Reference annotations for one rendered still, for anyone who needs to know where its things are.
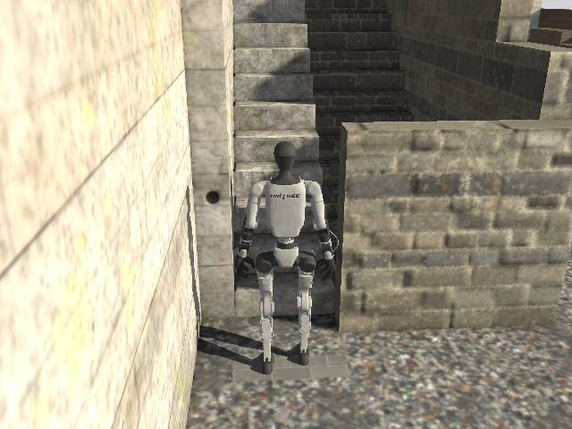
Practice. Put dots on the stairs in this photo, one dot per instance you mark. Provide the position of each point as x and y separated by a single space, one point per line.
273 102

